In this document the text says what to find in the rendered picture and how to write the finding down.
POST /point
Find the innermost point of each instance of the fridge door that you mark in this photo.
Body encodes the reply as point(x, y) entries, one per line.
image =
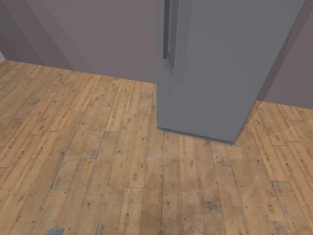
point(220, 54)

